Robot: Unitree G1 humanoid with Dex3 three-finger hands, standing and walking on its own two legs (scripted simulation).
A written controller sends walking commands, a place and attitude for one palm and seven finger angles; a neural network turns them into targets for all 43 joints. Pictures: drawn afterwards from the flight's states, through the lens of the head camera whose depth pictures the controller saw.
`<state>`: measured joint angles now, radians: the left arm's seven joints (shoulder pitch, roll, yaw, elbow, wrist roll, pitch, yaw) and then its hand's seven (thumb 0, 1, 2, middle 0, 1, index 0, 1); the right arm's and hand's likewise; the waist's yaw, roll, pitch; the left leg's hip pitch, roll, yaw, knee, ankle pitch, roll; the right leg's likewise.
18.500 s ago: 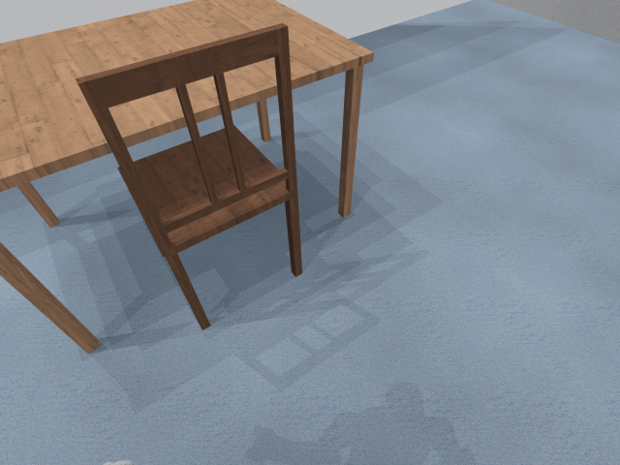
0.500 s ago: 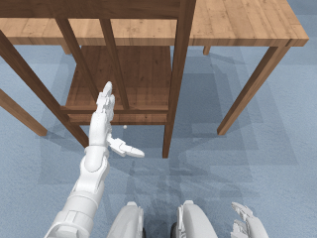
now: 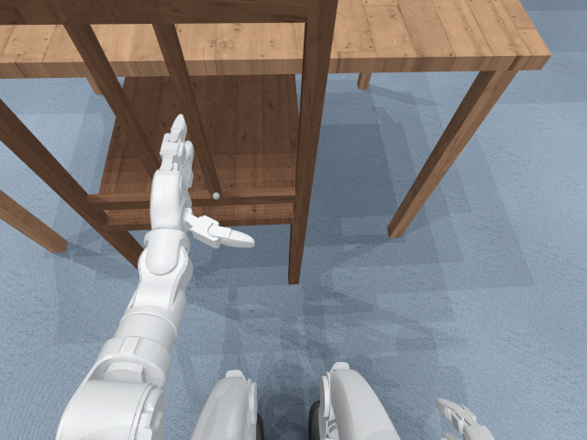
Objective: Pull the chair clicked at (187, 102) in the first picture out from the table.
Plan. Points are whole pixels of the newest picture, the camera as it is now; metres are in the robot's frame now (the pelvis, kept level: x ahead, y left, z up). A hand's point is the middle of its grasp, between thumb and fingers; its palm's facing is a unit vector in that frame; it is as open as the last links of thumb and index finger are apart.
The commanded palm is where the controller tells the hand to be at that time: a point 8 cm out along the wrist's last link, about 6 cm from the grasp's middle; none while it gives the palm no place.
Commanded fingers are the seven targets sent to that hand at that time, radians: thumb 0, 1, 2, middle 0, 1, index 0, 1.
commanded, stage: push the fingers through the gap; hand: left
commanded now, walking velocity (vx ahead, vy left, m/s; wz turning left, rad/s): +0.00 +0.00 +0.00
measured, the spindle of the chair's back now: (135, 133) +0.52 +0.21 +0.06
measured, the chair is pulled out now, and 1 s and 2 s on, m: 0.00 0.00 0.00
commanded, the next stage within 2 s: hook a spindle and tug to test in 0.98 s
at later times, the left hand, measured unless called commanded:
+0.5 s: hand (212, 169) +0.48 +0.10 +0.03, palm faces +0.02 -1.00 -0.04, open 16.9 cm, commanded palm +0.45 +0.15 +0.03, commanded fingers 0.00 -0.50 0.30 -0.06 -0.08 -0.06 -0.08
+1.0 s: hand (219, 165) +0.49 +0.09 +0.03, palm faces +0.03 -1.00 -0.04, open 16.9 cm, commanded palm +0.46 +0.14 +0.03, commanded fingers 0.00 -0.50 0.30 -0.06 -0.08 -0.06 -0.08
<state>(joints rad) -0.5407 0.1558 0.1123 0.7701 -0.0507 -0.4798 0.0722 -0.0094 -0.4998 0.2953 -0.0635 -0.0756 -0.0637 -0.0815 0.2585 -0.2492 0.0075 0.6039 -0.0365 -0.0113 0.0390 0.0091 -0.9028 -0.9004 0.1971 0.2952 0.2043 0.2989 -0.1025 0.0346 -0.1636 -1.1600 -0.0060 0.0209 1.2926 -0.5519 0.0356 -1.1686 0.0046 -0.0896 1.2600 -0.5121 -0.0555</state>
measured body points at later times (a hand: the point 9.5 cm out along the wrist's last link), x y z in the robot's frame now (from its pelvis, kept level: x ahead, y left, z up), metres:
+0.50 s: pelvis +0.00 +0.01 +0.00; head +0.14 +0.01 +0.43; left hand +0.47 +0.16 +0.04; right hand +0.06 -0.25 -0.13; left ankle +0.03 +0.10 -0.62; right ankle +0.04 -0.09 -0.62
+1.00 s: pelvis +0.00 +0.01 +0.00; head +0.14 +0.01 +0.42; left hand +0.48 +0.15 +0.03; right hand +0.04 -0.24 -0.13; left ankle +0.03 +0.10 -0.62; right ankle +0.04 -0.09 -0.62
